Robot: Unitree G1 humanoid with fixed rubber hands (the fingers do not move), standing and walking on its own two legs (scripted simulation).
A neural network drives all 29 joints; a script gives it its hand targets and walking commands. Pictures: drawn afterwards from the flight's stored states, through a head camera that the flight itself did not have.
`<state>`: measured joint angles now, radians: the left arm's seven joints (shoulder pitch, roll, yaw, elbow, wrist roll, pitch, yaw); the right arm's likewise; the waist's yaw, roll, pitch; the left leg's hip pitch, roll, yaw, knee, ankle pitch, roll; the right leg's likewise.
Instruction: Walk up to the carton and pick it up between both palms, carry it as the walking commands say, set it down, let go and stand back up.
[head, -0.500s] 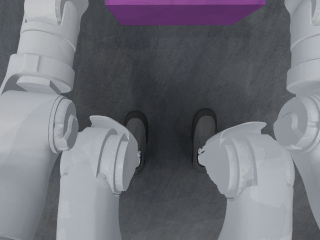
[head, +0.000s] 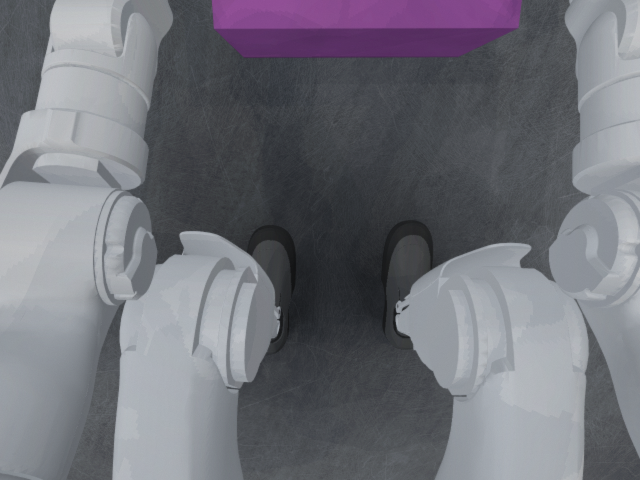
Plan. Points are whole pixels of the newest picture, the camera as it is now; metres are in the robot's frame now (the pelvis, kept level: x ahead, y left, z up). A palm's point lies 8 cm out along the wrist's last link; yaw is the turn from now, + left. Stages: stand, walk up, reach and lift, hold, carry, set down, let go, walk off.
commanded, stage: set down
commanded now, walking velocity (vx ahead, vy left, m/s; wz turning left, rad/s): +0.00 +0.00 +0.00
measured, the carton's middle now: out of the picture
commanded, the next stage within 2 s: none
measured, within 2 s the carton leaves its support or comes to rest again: neither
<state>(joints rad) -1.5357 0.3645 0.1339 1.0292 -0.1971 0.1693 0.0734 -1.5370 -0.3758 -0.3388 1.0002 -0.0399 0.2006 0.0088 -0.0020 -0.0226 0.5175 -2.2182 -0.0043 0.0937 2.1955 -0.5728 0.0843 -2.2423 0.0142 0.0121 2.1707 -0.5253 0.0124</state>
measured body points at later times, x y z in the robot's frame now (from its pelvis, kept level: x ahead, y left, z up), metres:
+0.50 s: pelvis +0.00 +0.00 -0.01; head +0.39 +0.01 +0.21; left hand +0.56 +0.17 -0.21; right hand +0.57 -0.20 -0.20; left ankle +0.12 +0.09 -0.34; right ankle +0.13 -0.12 -0.34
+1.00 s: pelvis +0.00 +0.00 -0.01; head +0.39 +0.01 +0.21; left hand +0.56 +0.17 -0.21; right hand +0.57 -0.20 -0.20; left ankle +0.11 +0.09 -0.34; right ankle +0.13 -0.12 -0.34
